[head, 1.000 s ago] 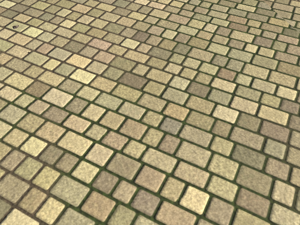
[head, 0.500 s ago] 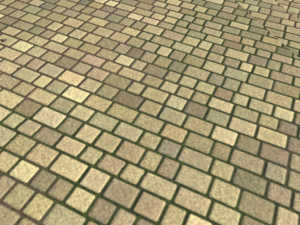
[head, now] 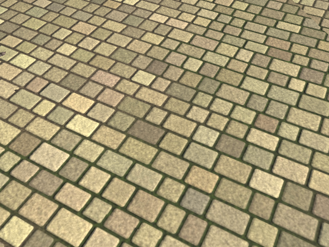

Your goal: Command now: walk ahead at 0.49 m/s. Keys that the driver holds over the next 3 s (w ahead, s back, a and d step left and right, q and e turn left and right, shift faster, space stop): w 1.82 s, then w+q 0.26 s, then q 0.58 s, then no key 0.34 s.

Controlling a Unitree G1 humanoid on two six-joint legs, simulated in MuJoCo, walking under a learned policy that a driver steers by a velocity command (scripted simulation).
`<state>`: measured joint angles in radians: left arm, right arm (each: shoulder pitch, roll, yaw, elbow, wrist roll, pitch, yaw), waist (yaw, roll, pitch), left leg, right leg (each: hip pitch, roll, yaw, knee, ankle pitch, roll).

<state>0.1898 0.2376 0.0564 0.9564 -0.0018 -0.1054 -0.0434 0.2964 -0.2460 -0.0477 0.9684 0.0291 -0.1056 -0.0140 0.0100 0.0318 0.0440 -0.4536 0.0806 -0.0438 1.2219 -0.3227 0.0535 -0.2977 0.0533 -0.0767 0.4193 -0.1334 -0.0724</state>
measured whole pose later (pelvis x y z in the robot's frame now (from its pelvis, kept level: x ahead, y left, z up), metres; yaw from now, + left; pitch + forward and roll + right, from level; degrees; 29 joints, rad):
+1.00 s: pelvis +0.58 +0.02 -0.02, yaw +0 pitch +2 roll +1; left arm 0.04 0.24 0.06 0.88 -0.01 -0.11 -0.04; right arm 0.38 -0.25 -0.06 1.02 0.02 -0.07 -0.01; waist -0.04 0.01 0.03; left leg -0.13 0.01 -0.02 0.89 -0.48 0.02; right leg -0.49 0.00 -0.06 0.58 -0.13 -0.07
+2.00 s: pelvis +1.14 +0.04 +0.00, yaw +2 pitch +2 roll +2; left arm -0.01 0.23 0.06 0.87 -0.02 -0.09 -0.03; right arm 0.41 -0.24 -0.07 1.01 0.02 -0.07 -0.01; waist -0.08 -0.03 0.01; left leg 0.04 -0.03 0.01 0.26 -0.34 0.01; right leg -0.55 -0.06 0.02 0.50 0.01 -0.02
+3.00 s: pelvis +1.39 +0.05 -0.01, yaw +29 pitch +1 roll +0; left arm 0.18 0.27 0.06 0.91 0.03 -0.01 0.01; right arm 0.14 -0.26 -0.05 0.72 -0.01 0.02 -0.02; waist 0.01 0.03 0.01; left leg -0.38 -0.07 -0.09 0.58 -0.29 0.02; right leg -0.29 -0.02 0.01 0.55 -0.29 0.01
